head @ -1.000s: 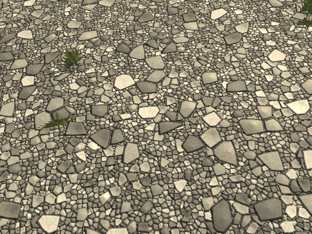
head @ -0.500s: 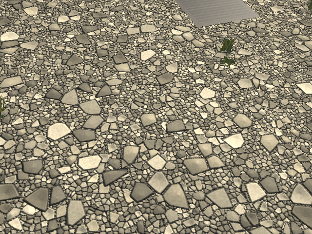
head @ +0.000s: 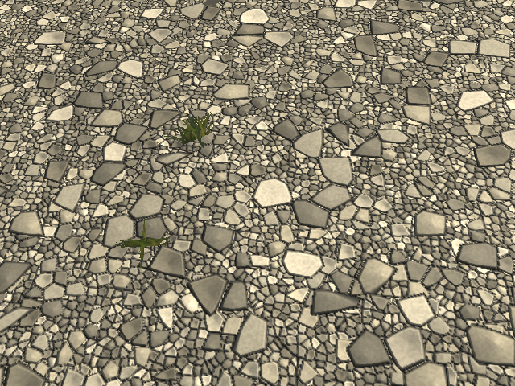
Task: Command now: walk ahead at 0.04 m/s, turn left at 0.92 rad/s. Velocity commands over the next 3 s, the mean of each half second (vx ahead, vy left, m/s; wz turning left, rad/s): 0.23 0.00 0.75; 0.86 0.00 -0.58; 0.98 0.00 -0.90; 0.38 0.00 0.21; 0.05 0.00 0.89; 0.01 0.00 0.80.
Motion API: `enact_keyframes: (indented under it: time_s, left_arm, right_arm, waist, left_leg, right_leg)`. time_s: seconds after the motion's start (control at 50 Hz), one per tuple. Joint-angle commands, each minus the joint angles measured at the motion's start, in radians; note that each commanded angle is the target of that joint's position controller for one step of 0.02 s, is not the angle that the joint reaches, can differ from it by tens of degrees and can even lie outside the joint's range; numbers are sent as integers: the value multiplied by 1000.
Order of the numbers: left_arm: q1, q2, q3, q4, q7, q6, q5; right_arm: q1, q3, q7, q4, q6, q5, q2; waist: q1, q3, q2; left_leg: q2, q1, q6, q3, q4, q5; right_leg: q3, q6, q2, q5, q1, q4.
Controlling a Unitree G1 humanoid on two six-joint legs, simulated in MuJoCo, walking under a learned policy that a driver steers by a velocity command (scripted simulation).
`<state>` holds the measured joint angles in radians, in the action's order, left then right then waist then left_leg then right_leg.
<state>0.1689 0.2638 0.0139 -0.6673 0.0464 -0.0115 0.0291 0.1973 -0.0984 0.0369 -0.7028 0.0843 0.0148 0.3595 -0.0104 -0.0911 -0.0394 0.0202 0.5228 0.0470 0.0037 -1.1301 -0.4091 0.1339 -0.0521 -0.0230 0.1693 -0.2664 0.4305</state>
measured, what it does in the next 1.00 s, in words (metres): walks ahead: left foot, then right foot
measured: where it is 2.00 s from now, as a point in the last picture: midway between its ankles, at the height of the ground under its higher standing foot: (319, 144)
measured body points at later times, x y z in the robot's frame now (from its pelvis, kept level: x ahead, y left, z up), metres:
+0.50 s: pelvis +0.08 +0.05 +0.01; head +0.08 +0.06 +0.46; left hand +0.07 +0.35 -0.11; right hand +0.27 -0.17 -0.09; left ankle +0.02 +0.11 -0.74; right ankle +0.18 -0.07 -0.68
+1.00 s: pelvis +0.44 +0.01 -0.01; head +0.47 +0.00 +0.44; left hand +0.46 +0.31 -0.12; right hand +0.62 -0.23 -0.11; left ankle +0.42 +0.20 -0.65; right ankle +0.40 -0.03 -0.74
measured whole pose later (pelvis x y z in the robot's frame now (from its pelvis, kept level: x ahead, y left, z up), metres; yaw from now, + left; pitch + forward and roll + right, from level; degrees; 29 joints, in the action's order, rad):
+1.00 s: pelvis +0.44 +0.01 -0.01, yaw +0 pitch +2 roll +0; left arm 0.43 0.31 0.06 -0.79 -0.02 -0.03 0.00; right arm 0.17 0.01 0.03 -0.67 -0.08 0.08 0.28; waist 0.03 -0.01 -0.02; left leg -0.10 0.58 0.01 0.06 -1.20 -0.28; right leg -0.06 -0.14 0.16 0.29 -0.20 0.47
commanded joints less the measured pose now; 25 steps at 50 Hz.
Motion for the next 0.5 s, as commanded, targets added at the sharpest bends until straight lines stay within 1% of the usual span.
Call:
enact_keyframes:
  time_s: [0.02,0.08,0.12,0.16,0.18,0.2,0.22,0.24,0.26,0.28,0.3,0.32,0.34,0.36,0.38,0.4,0.42,0.44,0.5]
  left_arm:
    - [21,120,38,50,-3,-12,8]
    - [20,148,52,53,-16,-12,12]
    - [35,174,64,52,-27,-9,10]
    - [65,195,74,47,-40,-2,0]
    - [74,203,78,45,-45,4,-8]
    - [74,208,82,42,-48,13,-19]
    - [112,200,85,31,-53,21,-19]
    - [154,139,72,52,-61,32,-8]
    - [59,135,59,139,-51,46,21]
    - [-14,169,65,145,-51,49,33]
    - [-25,172,69,141,-57,40,21]
    - [-8,188,76,117,-63,28,15]
    - [20,189,79,92,-71,21,24]
    - [48,178,75,62,-78,18,30]
    - [55,163,71,48,-84,16,29]
    - [65,145,65,34,-92,13,24]
    - [60,132,61,26,-97,11,17]
    - [41,130,59,24,-101,11,9]
    - [-22,134,58,30,-111,9,-9]
  right_arm:
    - [15,5,22,86,9,0,20]
    - [-49,16,39,125,10,-6,7]
    - [-83,17,41,144,10,-10,12]
    - [-111,13,40,165,10,-12,22]
    - [-110,10,39,171,7,-11,27]
    - [-75,6,34,164,0,-4,29]
    - [14,-5,18,131,-13,9,61]
    - [60,-29,-7,125,-29,12,179]
    - [119,-67,-14,145,-31,1,289]
    - [155,-59,-15,126,-28,-5,232]
    - [106,-37,-18,119,-21,0,180]
    - [37,-23,-20,128,-18,3,143]
    - [3,-11,-25,136,-29,3,115]
    - [6,2,-23,129,-46,7,90]
    - [28,7,-19,114,-64,7,82]
    - [51,13,-16,94,-83,7,73]
    - [73,16,-14,77,-99,5,69]
    - [89,15,-12,67,-112,4,75]
    - [126,14,-13,47,-136,10,91]
  waist:
    - [1,120,183]
    - [8,119,184]
    - [21,126,193]
    - [37,133,198]
    - [34,136,193]
    - [6,145,164]
    - [-28,171,60]
    - [-16,147,-225]
    - [-73,196,-260]
    - [-108,185,-138]
    - [-78,112,-141]
    - [-38,64,-142]
    - [-20,65,-152]
    - [-11,81,-132]
    - [-8,94,-95]
    - [-4,102,-75]
    - [-7,97,-72]
    - [-15,84,-80]
    - [-39,42,-88]
  left_leg:
    - [-56,12,-1,-2,70,54]
    - [-69,-89,-20,-42,228,73]
    - [-52,-153,-35,-86,313,50]
    - [-38,-184,-51,-110,398,21]
    - [-28,-213,-62,-116,457,18]
    - [-12,-284,-77,-117,562,71]
    - [-22,-418,-101,-30,681,152]
    - [-259,-522,-159,318,799,400]
    - [-396,-542,-347,620,824,267]
    - [-350,-565,-364,587,867,-46]
    - [-302,-504,-336,531,923,-341]
    - [-254,-450,-298,479,957,-361]
    - [-209,-428,-280,430,964,-299]
    - [-183,-418,-272,391,965,-227]
    - [-173,-421,-270,371,967,-181]
    - [-172,-442,-267,348,975,-142]
    - [-174,-456,-264,328,989,-119]
    - [-180,-464,-261,313,1004,-116]
    - [-223,-472,-251,279,1045,-141]
  right_leg:
    - [-146,-158,-285,-279,104,-151]
    - [-61,-134,-290,-209,61,-133]
    - [-18,-112,-299,-205,58,-96]
    - [4,-87,-321,-212,90,-39]
    - [19,-66,-329,-206,94,5]
    - [52,-28,-321,-174,67,83]
    - [89,29,-282,-89,-15,236]
    - [148,99,-169,391,-249,512]
    - [-30,139,-24,545,-456,669]
    - [-148,130,-56,463,-507,709]
    - [-159,109,-60,356,-527,677]
    - [-146,104,-65,263,-505,634]
    - [-135,104,-63,199,-460,611]
    - [-125,102,-57,141,-421,608]
    - [-122,101,-53,105,-405,591]
    - [-112,98,-54,72,-402,556]
    - [-106,96,-59,43,-405,512]
    - [-102,94,-62,17,-413,476]
    - [-114,81,-61,-32,-441,395]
